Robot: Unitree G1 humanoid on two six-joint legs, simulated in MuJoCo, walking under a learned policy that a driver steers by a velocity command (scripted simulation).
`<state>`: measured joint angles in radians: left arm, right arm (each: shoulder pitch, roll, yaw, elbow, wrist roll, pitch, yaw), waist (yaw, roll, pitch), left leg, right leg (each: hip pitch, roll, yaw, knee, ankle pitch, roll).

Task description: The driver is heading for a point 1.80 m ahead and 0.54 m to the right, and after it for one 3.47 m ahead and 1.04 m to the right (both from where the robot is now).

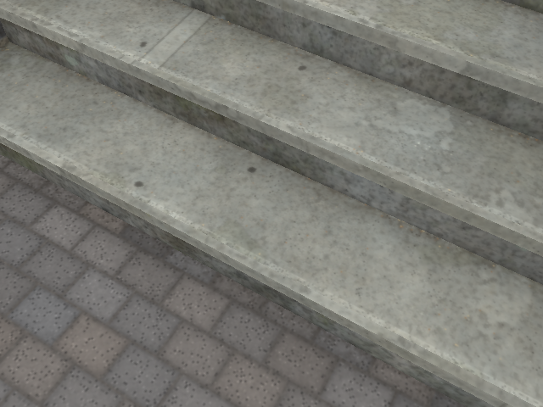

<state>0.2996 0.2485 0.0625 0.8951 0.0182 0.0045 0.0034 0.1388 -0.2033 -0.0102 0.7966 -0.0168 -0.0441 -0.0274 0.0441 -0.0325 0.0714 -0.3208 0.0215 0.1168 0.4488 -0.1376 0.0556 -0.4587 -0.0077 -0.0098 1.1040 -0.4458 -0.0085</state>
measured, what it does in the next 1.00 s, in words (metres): steps on the spot, turning right: right foot, then left foot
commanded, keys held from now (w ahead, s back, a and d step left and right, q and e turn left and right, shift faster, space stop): e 0.66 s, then no key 0.34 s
